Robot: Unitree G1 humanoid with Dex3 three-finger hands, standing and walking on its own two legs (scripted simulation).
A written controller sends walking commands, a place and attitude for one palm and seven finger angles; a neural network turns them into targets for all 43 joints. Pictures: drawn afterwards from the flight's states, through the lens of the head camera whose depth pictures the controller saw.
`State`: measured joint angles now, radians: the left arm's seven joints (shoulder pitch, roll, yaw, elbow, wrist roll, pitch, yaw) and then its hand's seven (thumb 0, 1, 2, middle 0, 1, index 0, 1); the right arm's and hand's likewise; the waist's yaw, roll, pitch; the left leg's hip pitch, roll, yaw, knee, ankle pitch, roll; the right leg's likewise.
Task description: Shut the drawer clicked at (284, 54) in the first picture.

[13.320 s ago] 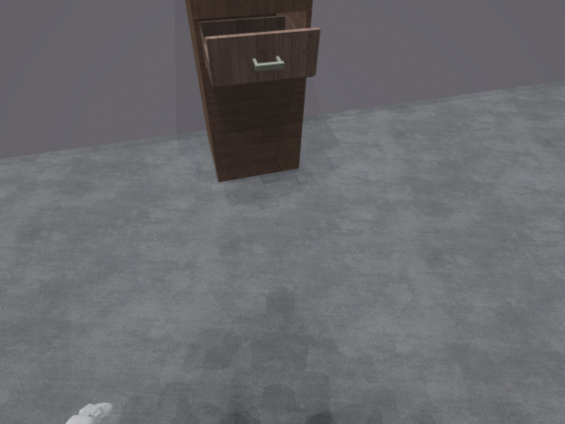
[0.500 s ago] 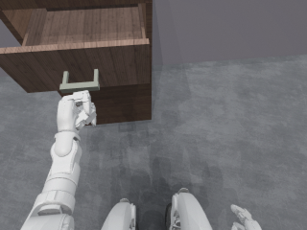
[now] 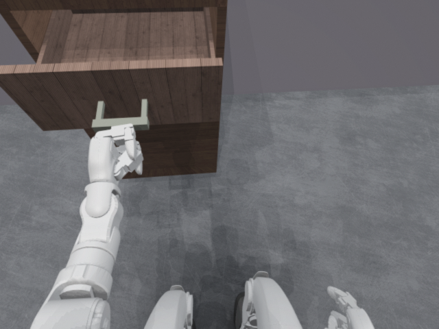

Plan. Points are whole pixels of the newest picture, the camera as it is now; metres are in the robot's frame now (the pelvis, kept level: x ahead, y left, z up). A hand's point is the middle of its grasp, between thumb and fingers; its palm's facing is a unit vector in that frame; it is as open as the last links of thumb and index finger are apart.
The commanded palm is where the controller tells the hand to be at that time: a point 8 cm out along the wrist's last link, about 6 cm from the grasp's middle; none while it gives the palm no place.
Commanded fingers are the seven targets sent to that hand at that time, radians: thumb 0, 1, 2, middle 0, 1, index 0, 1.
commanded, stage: push the drawer shut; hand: left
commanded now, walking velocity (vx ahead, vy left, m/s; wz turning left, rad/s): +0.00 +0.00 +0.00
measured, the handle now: (122, 115) +0.50 +0.19 +0.03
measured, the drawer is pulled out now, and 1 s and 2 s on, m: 0.16 0.07 0.00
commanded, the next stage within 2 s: pull the fist back off the drawer in 1.80 s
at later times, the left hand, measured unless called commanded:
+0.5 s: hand (134, 138) +0.45 +0.16 +0.02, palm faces +0.07 -1.00 -0.05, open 2.7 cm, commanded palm +0.45 +0.21 +0.03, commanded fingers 0.00 0.90 0.90 -1.40 -1.60 -1.40 -1.60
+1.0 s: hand (136, 108) +0.52 +0.16 +0.02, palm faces +0.07 -1.00 -0.04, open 2.9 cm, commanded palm +0.52 +0.20 +0.03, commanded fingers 0.00 0.90 0.90 -1.40 -1.60 -1.40 -1.60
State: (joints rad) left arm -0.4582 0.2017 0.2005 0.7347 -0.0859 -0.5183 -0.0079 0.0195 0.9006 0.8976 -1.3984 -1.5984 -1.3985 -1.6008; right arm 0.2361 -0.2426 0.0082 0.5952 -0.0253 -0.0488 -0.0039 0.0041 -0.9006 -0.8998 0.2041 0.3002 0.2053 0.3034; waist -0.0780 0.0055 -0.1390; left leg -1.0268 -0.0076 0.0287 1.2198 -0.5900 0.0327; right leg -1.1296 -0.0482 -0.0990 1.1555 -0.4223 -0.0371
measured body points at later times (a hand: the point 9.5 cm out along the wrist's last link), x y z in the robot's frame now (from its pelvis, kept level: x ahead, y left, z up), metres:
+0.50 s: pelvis -0.02 +0.00 -0.01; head +0.12 +0.01 +0.41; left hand +0.44 +0.21 +0.02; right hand +0.04 -0.27 -0.13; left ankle -0.01 +0.10 -0.63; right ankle +0.06 -0.11 -0.63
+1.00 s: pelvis -0.03 +0.01 -0.03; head +0.14 +0.03 +0.39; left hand +0.51 +0.22 +0.03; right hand -0.04 -0.26 -0.13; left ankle -0.01 +0.10 -0.63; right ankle +0.06 -0.11 -0.63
